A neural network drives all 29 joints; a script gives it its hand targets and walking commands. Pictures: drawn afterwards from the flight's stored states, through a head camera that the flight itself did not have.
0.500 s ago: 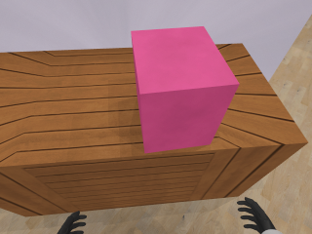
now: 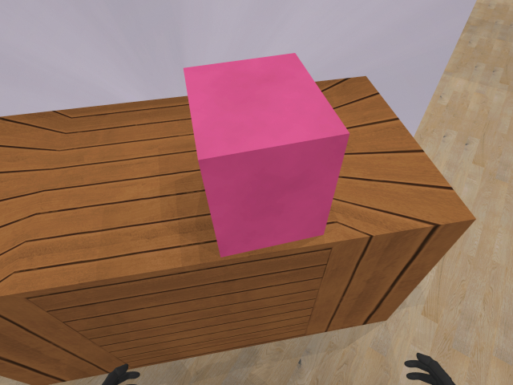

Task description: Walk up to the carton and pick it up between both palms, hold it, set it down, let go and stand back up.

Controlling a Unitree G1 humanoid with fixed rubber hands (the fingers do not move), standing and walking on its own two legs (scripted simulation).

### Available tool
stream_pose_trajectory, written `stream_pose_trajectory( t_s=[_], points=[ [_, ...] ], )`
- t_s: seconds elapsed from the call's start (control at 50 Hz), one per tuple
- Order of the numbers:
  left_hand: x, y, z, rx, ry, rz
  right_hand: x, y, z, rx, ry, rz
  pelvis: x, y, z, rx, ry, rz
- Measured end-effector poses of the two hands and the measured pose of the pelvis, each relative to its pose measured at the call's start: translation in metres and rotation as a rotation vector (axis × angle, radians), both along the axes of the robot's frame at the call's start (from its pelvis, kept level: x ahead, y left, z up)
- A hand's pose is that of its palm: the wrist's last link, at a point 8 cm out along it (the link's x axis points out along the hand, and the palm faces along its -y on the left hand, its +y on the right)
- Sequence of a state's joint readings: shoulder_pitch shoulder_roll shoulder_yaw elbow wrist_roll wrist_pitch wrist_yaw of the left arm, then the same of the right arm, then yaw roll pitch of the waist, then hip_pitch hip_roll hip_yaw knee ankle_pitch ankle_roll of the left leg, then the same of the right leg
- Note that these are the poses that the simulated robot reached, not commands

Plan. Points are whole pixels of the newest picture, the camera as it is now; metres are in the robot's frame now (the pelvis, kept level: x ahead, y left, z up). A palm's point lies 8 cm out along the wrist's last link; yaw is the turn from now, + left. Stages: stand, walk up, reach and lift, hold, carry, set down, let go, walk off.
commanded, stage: walk up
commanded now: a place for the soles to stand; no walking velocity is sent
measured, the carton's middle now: (257, 156) +0.52 +0.01 +0.04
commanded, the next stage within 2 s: none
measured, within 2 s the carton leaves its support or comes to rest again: neither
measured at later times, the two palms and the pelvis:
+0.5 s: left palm out of the picture +0.13 +0.24 -0.09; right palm out of the picture +0.08 -0.29 -0.10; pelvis +0.00 -0.01 +0.00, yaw -4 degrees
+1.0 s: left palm (176, 377) +0.16 +0.15 -0.10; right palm out of the picture +0.06 -0.39 -0.11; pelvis +0.04 -0.10 -0.01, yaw -2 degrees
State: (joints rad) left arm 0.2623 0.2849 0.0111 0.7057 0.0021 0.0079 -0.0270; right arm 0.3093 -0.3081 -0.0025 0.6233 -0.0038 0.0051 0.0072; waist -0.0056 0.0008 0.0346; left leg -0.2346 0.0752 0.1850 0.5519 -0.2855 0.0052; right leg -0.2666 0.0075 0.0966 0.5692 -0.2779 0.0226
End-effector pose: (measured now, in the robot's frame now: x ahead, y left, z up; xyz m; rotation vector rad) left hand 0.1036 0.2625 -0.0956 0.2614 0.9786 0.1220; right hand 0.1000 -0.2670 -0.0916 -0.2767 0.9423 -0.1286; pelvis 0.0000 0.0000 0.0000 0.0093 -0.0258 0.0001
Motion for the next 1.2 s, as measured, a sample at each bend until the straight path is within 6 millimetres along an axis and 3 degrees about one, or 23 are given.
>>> stream_pose_trajectory(
  t_s=[0.18, 0.32, 0.58, 0.64, 0.7, 0.78, 0.84, 0.9, 0.96, 1.08, 1.2],
  points=[
    [-0.001, -0.009, 0.001, 0.004, 0.004, -0.017, -0.015, -0.011, -0.005, -0.004, 0.023, -0.028, -0.002, -0.007, -0.001, 0.002, 0.008, -0.024],
    [0.009, -0.013, 0.001, 0.003, -0.009, -0.037, -0.025, -0.014, -0.006, -0.007, 0.035, -0.049, -0.002, -0.008, -0.001, 0.005, 0.010, -0.042],
    [0.030, -0.021, 0.004, 0.017, -0.038, -0.089, -0.024, -0.028, -0.004, -0.027, 0.009, -0.080, -0.001, -0.014, -0.005, 0.013, 0.002, -0.075],
    [0.037, -0.027, 0.004, 0.015, -0.026, -0.129, -0.041, -0.040, -0.007, -0.084, 0.044, -0.100, 0.003, -0.020, -0.006, 0.020, -0.009, -0.098],
    [0.049, -0.041, 0.005, 0.005, -0.016, -0.157, -0.071, -0.056, -0.010, -0.114, 0.122, -0.148, 0.007, -0.032, -0.003, 0.028, -0.021, -0.118],
    [0.074, -0.073, 0.008, -0.021, -0.042, -0.182, -0.108, -0.082, -0.015, -0.112, 0.226, -0.213, 0.015, -0.055, -0.003, 0.031, -0.032, -0.119],
    [0.088, -0.097, 0.002, -0.015, -0.091, -0.184, -0.117, -0.104, -0.027, -0.088, 0.281, -0.227, 0.023, -0.079, -0.014, 0.026, -0.032, -0.100],
    [0.081, -0.109, -0.003, -0.003, -0.079, -0.127, -0.101, -0.116, -0.032, -0.065, 0.289, -0.208, 0.028, -0.093, -0.016, 0.002, -0.031, -0.080],
    [0.065, -0.110, -0.005, 0.021, -0.038, -0.062, -0.067, -0.121, -0.026, -0.061, 0.235, -0.163, 0.033, -0.100, -0.012, -0.011, -0.026, -0.057],
    [0.040, -0.103, -0.009, 0.038, -0.001, 0.025, 0.002, -0.117, -0.012, -0.051, 0.123, -0.046, 0.041, -0.108, -0.008, -0.020, -0.024, 0.002],
    [0.035, -0.089, -0.026, 0.016, -0.001, 0.072, 0.051, -0.108, -0.006, -0.071, 0.015, 0.037, 0.045, -0.104, -0.020, -0.006, -0.026, 0.071]
  ],
)
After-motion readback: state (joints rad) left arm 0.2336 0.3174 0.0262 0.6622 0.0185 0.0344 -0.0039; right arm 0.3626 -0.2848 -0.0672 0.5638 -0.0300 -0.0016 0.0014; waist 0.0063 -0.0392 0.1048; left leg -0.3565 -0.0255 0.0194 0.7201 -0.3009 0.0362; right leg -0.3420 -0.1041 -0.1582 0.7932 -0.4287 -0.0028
